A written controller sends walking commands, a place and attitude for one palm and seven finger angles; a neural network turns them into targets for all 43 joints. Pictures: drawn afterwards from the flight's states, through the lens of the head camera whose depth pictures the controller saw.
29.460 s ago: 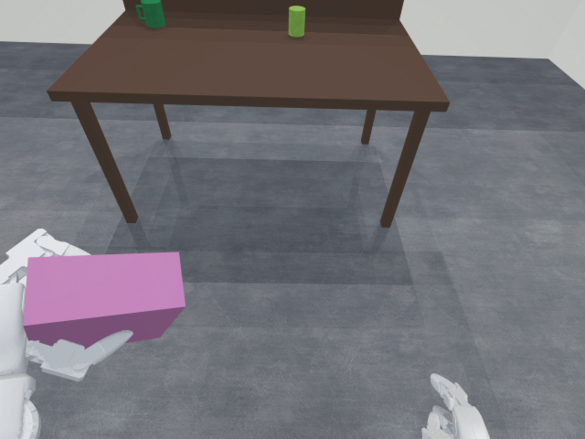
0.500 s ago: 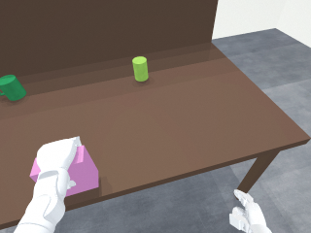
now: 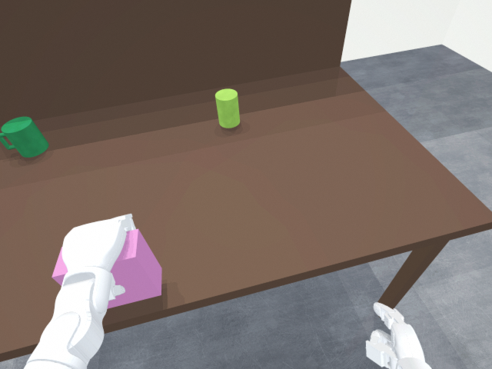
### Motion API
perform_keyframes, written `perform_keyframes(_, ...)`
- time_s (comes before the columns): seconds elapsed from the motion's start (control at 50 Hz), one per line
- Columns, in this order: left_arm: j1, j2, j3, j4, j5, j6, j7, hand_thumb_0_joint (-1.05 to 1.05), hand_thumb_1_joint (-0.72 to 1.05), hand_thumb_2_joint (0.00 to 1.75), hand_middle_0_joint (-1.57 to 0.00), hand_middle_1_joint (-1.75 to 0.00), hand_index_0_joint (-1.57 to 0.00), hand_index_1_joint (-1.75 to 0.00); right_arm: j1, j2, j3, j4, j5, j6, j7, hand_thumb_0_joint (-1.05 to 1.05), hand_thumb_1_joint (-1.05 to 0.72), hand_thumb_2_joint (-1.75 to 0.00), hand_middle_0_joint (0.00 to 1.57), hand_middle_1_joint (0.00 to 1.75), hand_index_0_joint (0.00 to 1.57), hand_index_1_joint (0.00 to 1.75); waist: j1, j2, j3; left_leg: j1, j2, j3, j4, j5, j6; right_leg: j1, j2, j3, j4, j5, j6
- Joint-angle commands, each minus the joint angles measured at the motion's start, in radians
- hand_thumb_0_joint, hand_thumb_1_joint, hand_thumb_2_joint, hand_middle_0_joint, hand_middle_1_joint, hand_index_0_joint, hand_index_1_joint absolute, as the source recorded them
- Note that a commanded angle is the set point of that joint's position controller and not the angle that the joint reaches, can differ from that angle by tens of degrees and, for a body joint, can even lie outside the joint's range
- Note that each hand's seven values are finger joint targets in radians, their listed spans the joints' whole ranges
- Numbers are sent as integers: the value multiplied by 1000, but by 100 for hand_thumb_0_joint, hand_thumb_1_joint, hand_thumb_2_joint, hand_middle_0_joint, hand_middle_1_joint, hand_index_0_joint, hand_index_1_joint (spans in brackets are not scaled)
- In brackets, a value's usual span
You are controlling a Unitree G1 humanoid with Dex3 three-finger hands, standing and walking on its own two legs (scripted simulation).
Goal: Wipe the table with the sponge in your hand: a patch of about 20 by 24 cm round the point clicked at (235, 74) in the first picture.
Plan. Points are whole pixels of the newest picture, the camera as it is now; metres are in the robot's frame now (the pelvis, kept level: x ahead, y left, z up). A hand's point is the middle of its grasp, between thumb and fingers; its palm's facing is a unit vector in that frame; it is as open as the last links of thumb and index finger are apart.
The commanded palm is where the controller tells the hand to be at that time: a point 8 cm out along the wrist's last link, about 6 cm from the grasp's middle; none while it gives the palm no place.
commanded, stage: lower the sponge onto the table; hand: left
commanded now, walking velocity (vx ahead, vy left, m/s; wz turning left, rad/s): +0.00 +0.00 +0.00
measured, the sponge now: (119, 278) +0.25 +0.28 -0.02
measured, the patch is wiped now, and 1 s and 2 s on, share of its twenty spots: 0.00 0.00 0.15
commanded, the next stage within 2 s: wipe forward along the first lane in 1.30 s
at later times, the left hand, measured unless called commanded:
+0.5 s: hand (115, 270) +0.25 +0.27 +0.03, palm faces -0.07 -0.08 -0.99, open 10.1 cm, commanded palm +0.23 +0.27 +0.09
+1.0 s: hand (116, 271) +0.25 +0.28 +0.00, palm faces -0.09 -0.07 -0.99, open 10.1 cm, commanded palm +0.23 +0.27 +0.07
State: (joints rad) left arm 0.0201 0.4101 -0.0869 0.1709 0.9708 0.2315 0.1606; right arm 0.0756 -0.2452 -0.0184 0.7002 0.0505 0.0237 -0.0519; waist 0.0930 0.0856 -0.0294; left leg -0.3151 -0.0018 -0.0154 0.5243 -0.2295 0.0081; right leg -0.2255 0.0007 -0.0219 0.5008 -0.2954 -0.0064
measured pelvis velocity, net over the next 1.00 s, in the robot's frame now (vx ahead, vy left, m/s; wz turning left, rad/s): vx -0.01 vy -0.01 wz -0.01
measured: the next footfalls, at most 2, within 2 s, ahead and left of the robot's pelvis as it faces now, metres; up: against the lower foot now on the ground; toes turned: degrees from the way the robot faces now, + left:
none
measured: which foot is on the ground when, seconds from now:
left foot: down 0.00-1.00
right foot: down 0.00-1.00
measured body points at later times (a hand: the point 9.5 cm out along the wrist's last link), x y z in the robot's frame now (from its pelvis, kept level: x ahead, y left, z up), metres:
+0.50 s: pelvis -0.01 -0.01 +0.00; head -0.01 -0.04 +0.45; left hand +0.24 +0.27 +0.08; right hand +0.22 -0.23 -0.09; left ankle +0.03 +0.11 -0.74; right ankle -0.02 -0.12 -0.74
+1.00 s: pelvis -0.01 -0.01 +0.00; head +0.00 -0.03 +0.45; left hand +0.25 +0.28 +0.06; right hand +0.19 -0.24 -0.11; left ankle +0.03 +0.11 -0.74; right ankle -0.02 -0.12 -0.74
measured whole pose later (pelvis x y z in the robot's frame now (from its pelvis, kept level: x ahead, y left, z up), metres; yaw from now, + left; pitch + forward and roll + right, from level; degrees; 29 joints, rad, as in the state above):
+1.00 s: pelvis -0.01 -0.01 +0.00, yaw -1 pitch +2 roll -1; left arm 0.00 0.39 -0.07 0.32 0.99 0.22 0.21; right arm 0.10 -0.25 -0.03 0.71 0.05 0.03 -0.05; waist 0.07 0.07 -0.04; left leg -0.36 0.01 -0.01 0.56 -0.23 0.00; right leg -0.28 0.01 -0.02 0.54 -0.30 -0.01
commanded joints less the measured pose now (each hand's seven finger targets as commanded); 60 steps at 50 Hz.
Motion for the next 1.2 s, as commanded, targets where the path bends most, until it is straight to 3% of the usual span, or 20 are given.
perform_keyframes(0.0, -251, 189, 99, -191, 28, 41, 49, 0, 10, 130, -120, -160, -120, -160, -181, -116, -30, -170, 0, -40, 1, 0, -90, -90, 20, 30, 20, 30, 1, -41, -225, 181, -7, -34, -71, 205, 21, -9, 24, 17, -74, 211, -54)
perform_keyframes(0.02, -221, 233, 147, -187, 22, 53, 50, 0, 10, 130, -120, -160, -120, -160, -189, -119, -28, -175, -1, -37, 0, 0, -90, -90, 20, 30, 20, 30, 16, -30, -210, 173, -9, -42, -83, 182, 20, 2, 30, 33, -81, 185, -60)
perform_keyframes(0.1, -233, 197, 106, -184, 32, 70, 37, 0, 10, 130, -120, -160, -120, -160, -197, -111, -21, -179, 0, -31, 2, 0, -90, -90, 20, 30, 20, 30, 10, -39, -211, 177, -14, -31, -76, 196, 25, 9, 24, 20, -83, 208, -56)
perform_keyframes(0.12, -223, 249, 158, -191, 29, 72, 37, 0, 10, 130, -120, -160, -120, -160, -202, -121, -23, -175, -2, -28, -1, 0, -90, -90, 20, 30, 20, 30, 18, -27, -206, 179, -16, -35, -79, 185, 23, 16, 30, 43, -90, 200, -61)
perform_keyframes(0.16, -249, 175, 82, -200, 25, 68, 25, 0, 10, 130, -120, -160, -120, -160, -201, -105, -16, -185, 2, -32, 0, 0, -90, -90, 20, 30, 20, 30, 0, -33, -189, 179, -17, -27, -76, 174, 28, -1, 25, 23, -92, 191, -54)
perform_keyframes(0.32, -231, 214, 123, -202, 30, 23, 17, 0, 10, 130, -120, -160, -120, -160, -189, -116, -26, -172, -6, -39, -4, 0, -90, -90, 20, 30, 20, 30, 5, -34, -192, 190, -20, -37, -67, 181, 28, -10, 32, 55, -98, 207, -63)
perform_keyframes(0.34, -274, 153, 60, -208, 30, 19, 14, 0, 10, 130, -120, -160, -120, -160, -194, -108, -21, -177, -4, -40, -4, 0, -90, -90, 20, 30, 20, 30, -8, -43, -192, 187, -22, -27, -62, 168, 32, -23, 25, 35, -98, 201, -55)
perform_keyframes(0.4, -256, 178, 89, -189, 38, 6, 31, 0, 10, 130, -120, -160, -120, -160, -178, -111, -31, -169, -5, -42, -3, 0, -90, -90, 20, 30, 20, 30, -2, -37, -208, 186, -20, -21, -57, 184, 31, -17, 23, 41, -85, 225, -58)
perform_keyframes(0.42, -241, 244, 159, -202, 37, 4, 42, 0, 10, 130, -120, -160, -120, -160, -183, -120, -36, -168, -7, -42, -6, 0, -90, -90, 20, 30, 20, 30, 11, -35, -218, 186, -22, -25, -58, 183, 30, -1, 30, 64, -88, 227, -63)
perform_keyframes(0.44, -248, 191, 110, -206, 39, 5, 43, 0, 10, 130, -120, -160, -120, -160, -188, -111, -30, -177, -8, -43, -7, 0, -90, -90, 20, 30, 20, 30, 7, -41, -232, 184, -27, -17, -50, 187, 33, 3, 23, 45, -84, 238, -56)
perform_keyframes(0.52, -216, 244, 175, -156, 35, 16, 65, 0, 10, 130, -120, -160, -120, -160, -185, -123, -38, -159, -5, -39, -8, 0, -90, -90, 20, 30, 20, 30, 10, -49, -190, 165, -24, -19, -53, 174, 28, -11, 27, 71, -91, 230, -61)
perform_keyframes(0.56, -260, 184, 108, -143, 33, 20, 62, 0, 10, 130, -120, -160, -120, -160, -185, -113, -34, -161, 1, -42, -9, 0, -90, -90, 20, 30, 20, 30, -9, -47, -178, 159, -23, -8, -52, 150, 32, -31, 21, 50, -91, 203, -53)
perform_keyframes(0.62, -279, 224, 139, -122, 33, 15, 62, 0, 10, 130, -120, -160, -120, -160, -183, -121, -36, -156, 0, -45, -15, 0, -90, -90, 20, 30, 20, 30, -4, -43, -184, 159, -27, -18, -53, 127, 32, -39, 27, 65, -97, 168, -57)
perform_keyframes(0.7, -291, 174, 88, -95, 39, -6, 60, 0, 10, 130, -120, -160, -120, -160, -162, -117, -40, -154, 1, -48, -13, 0, -90, -90, 20, 30, 20, 30, -17, -47, -192, 149, -25, -10, -38, 131, 36, -55, 23, 45, -82, 181, -53)
perform_keyframes(0.82, -254, 237, 170, -58, 40, -17, 86, 0, 10, 130, -120, -160, -120, -160, -144, -126, -48, -151, -3, -45, -14, 0, -90, -90, 20, 30, 20, 30, 3, -50, -225, 131, -24, -19, -34, 134, 32, -44, 30, 54, -68, 182, -58)
perform_keyframes(0.94, -260, 181, 121, -79, 43, -17, 103, 0, 10, 130, -120, -160, -120, -160, -137, -123, -51, -159, -2, -42, -5, 0, -90, -90, 20, 30, 20, 30, -4, -20, -265, 136, -20, -15, -15, 164, 34, -50, 27, 26, -41, 215, -55)
perform_keyframes(1.02, -214, 202, 150, -50, 38, -7, 112, 0, 10, 130, -120, -160, -120, -160, -132, -127, -55, -151, -1, -39, -2, 0, -90, -90, 20, 30, 20, 30, -6, -42, -228, 115, -15, -22, -12, 160, 30, -69, 34, 42, -39, 212, -57)
perform_keyframes(1.08, -225, 153, 97, -18, 44, 4, 114, 0, 10, 130, -120, -160, -120, -160, -132, -123, -51, -151, 0, -35, 1, 0, -90, -90, 20, 30, 20, 30, -14, -71, -220, 106, -15, -22, -6, 145, 33, -90, 28, 23, -36, 193, -51)
perform_keyframes(1.12, -227, 196, 142, -23, 40, 8, 118, 0, 10, 130, -120, -160, -120, -160, -130, -129, -53, -150, 3, -32, -2, 0, -90, -90, 20, 30, 20, 30, -7, -56, -217, 102, -14, -26, -13, 134, 29, -86, 35, 36, -33, 178, -58)
perform_keyframes(1.18, -203, 141, 89, -17, 46, 14, 115, 0, 10, 130, -120, -160, -120, -160, -133, -123, -52, -159, 2, -30, 5, 0, -90, -90, 20, 30, 20, 30, -9, -65, -227, 101, -14, -24, -1, 149, 31, -92, 30, 17, -24, 195, -54)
